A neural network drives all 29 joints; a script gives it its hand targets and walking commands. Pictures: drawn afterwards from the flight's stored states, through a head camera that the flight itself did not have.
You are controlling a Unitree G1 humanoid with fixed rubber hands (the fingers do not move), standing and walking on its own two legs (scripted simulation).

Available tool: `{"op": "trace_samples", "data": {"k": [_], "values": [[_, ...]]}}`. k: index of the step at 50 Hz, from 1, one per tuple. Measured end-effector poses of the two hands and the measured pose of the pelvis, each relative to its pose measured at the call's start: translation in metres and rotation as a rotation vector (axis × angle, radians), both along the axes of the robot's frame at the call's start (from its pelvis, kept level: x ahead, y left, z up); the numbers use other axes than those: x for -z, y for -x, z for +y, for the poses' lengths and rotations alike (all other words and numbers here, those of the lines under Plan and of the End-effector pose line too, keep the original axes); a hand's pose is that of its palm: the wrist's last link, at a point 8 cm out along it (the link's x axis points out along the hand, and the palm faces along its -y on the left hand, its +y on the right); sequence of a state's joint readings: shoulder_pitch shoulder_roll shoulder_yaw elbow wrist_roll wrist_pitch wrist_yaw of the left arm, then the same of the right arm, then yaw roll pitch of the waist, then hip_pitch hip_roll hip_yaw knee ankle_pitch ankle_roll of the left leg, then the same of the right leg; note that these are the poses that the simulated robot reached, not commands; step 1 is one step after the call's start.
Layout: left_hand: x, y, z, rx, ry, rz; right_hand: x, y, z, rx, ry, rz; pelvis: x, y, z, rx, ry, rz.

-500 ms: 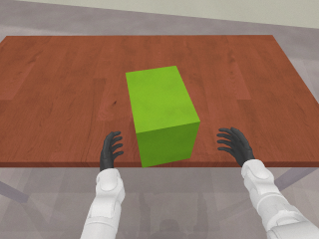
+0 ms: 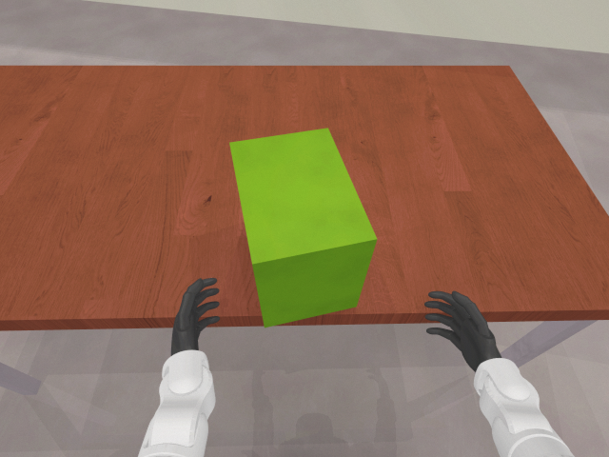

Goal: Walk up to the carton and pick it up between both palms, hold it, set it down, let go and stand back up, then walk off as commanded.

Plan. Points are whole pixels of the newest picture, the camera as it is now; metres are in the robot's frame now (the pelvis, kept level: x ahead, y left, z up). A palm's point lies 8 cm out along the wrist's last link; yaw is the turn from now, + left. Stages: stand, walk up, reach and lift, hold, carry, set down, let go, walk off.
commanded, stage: set down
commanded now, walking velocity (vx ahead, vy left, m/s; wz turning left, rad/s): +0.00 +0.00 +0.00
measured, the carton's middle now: (296, 228) +0.46 +0.08 -0.02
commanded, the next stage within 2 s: let go in 1.02 s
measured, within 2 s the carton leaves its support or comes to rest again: neither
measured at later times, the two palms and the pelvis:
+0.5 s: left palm (176, 367) +0.23 +0.21 -0.04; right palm (497, 394) +0.24 -0.21 -0.05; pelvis +0.01 +0.01 +0.00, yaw +1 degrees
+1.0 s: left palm (150, 394) +0.20 +0.24 -0.07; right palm (490, 428) +0.20 -0.20 -0.06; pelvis +0.01 +0.03 +0.00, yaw +2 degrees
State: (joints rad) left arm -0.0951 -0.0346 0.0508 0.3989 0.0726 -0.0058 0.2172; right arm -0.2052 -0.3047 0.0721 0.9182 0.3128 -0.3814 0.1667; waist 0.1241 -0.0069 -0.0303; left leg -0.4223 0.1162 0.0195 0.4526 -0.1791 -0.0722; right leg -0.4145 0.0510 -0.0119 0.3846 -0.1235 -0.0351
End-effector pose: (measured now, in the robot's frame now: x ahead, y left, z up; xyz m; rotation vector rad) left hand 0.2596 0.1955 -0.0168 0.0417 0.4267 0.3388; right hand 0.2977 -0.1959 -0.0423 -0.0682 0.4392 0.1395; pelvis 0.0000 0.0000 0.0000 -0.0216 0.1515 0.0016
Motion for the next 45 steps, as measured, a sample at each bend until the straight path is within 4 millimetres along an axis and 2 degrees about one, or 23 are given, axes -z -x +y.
{"op": "trace_samples", "data": {"k": [13,37,45], "values": [[0.012,0.013,-0.002,0.047,0.021,0.052,0.002,0.03,-0.015,0.068,0.026,0.025,-0.002,-0.011,0.002,-0.004,0.001,-0.048],[0.027,0.039,0.027,0.125,0.015,0.156,0.005,0.075,-0.019,0.155,0.102,0.121,-0.003,-0.007,0.022,-0.022,-0.003,-0.12],[0.042,0.051,0.04,0.153,0.009,0.244,0.013,0.088,-0.014,0.166,0.133,0.173,-0.003,-0.006,0.027,-0.026,-0.005,-0.135]]}}
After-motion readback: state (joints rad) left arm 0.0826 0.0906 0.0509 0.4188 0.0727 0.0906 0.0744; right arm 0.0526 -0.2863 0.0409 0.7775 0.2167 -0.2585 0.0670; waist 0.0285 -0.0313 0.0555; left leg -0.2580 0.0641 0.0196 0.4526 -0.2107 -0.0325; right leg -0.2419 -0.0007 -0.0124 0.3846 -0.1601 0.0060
